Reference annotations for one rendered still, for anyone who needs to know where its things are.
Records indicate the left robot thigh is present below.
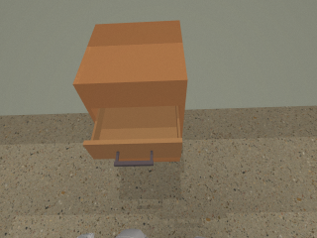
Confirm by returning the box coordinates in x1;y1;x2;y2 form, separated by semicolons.
115;228;149;238

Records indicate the handle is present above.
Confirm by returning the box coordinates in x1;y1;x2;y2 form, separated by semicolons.
114;150;154;167

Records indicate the drawer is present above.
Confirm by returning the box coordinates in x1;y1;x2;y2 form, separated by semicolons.
83;105;183;160

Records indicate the cabinet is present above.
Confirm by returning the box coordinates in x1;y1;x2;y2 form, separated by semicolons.
73;20;188;163

